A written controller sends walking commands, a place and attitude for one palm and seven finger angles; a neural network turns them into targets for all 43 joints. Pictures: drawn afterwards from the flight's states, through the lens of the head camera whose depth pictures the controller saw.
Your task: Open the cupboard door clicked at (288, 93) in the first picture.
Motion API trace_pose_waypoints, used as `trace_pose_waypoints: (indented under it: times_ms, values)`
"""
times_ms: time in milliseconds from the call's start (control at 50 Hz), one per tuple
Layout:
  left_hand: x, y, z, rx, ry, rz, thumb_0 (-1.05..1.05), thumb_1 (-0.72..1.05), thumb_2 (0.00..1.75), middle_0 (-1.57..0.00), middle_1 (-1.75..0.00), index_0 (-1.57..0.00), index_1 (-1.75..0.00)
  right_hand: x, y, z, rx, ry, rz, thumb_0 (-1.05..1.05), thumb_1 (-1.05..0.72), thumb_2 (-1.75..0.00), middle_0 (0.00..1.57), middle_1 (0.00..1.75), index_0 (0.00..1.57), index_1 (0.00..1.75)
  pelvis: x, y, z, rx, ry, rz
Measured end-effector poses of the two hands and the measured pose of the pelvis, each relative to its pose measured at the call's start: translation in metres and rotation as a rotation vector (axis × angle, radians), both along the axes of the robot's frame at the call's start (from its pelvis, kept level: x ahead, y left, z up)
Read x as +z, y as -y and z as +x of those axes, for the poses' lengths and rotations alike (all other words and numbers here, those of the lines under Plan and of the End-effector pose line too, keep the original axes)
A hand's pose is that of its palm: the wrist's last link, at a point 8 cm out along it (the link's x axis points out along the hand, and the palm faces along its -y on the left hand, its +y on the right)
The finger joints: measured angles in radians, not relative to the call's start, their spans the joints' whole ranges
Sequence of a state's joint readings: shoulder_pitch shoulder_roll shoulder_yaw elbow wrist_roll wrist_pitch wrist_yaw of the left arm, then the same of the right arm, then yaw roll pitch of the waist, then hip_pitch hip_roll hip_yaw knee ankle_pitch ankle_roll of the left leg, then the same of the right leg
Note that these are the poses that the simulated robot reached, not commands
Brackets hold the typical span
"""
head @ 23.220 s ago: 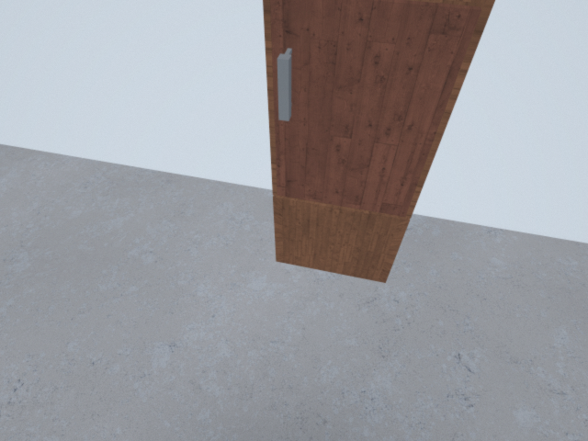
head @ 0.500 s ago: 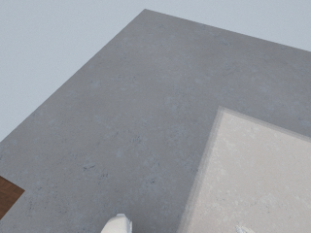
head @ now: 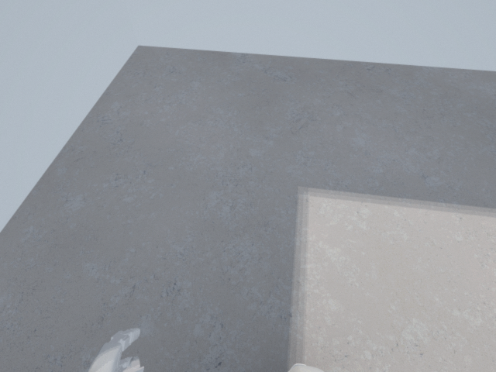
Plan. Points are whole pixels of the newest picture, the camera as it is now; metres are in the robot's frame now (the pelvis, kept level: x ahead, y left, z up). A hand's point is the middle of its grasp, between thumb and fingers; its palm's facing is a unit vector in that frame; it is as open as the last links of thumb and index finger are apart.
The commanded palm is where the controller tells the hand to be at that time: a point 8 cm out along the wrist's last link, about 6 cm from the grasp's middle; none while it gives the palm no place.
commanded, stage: walk to a spot facing it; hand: left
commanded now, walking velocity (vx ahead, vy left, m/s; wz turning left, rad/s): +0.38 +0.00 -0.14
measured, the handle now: out of the picture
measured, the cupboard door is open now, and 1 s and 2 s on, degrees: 40 40 40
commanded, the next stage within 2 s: turn to face it in 0.28 s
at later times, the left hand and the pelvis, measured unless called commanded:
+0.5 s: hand (162, 292) +0.29 +0.19 -0.15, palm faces -0.03 -0.98 -0.18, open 7.4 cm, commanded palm none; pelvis +0.23 +0.00 +0.02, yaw -3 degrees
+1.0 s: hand (165, 250) +0.39 +0.20 -0.16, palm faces +0.27 -0.93 -0.23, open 7.3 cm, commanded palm none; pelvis +0.35 -0.02 +0.01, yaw +15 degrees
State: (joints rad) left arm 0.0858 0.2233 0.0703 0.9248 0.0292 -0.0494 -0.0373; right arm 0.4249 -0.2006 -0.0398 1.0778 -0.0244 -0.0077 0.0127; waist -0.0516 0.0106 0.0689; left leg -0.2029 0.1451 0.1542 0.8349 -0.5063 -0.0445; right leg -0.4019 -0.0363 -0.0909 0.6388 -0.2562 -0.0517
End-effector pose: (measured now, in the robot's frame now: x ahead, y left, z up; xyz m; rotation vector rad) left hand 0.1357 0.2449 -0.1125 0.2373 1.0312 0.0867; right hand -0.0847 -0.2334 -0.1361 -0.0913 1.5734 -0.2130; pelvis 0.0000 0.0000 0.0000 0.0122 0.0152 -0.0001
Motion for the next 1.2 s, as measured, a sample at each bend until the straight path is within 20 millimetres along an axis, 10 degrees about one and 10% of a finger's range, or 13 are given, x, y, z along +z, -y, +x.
trace_pose_waypoints:
  times_ms: [120, 320, 560, 660, 900, 1200]
  values:
    - [-0.004, 0.019, 0.01, 0.033, -0.123, -0.035, 0.0, 0.91, 0.9, -0.2, -0.3, -0.2, -0.3, 0.016, 0.011, 0.104, 0.004, 0.128, -0.032, 0.01, -0.91, -0.89, 0.2, 0.3, 0.2, 0.3, 0.017, 0.005, 0.054, -0.017, 0.0, -0.012]
    - [-0.035, -0.01, 0.027, 0.104, -0.346, -0.054, 0.0, 0.93, 0.9, -0.2, -0.3, -0.2, -0.3, 0.017, -0.006, 0.3, 0.09, 0.423, -0.074, 0.0, -0.91, -0.89, 0.2, 0.3, 0.2, 0.3, 0.001, -0.016, 0.16, -0.061, 0.012, -0.03]
    - [-0.009, 0.025, 0.19, 0.055, -0.149, -0.037, 0.0, 0.91, 0.9, -0.2, -0.3, -0.19, -0.3, 0.002, 0.004, 0.316, 0.035, 0.179, -0.001, 0.0, -0.93, -0.89, 0.2, 0.3, 0.2, 0.3, 0.01, 0.012, 0.253, -0.016, 0.009, 0.008]
    - [-0.008, 0.042, 0.225, 0.125, -0.102, -0.046, 0.0, 0.91, 0.9, -0.2, -0.3, -0.2, -0.3, -0.003, 0.02, 0.346, 0.065, 0.084, 0.013, 0.01, -0.92, -0.89, 0.2, 0.3, 0.2, 0.3, 0.008, 0.023, 0.285, 0.062, 0.011, 0.001]
    - [-0.033, 0.008, 0.226, 0.294, -0.184, -0.054, -0.01, 0.92, 0.9, -0.2, -0.3, -0.2, -0.3, 0.014, 0.017, 0.519, 0.29, 0.329, -0.058, 0.0, -0.91, -0.89, 0.2, 0.3, 0.2, 0.3, 0.0, 0.013, 0.335, 0.198, -0.005, -0.006]
    - [0.008, 0.032, 0.225, 0.477, -0.111, 0.063, 0.0, 0.91, 0.9, -0.2, -0.3, -0.2, -0.3, -0.001, 0.045, 0.622, 0.483, 0.319, 0.02, 0.0, -0.9, -0.89, 0.2, 0.3, 0.2, 0.3, 0.005, 0.063, 0.372, 0.397, -0.003, 0.007]
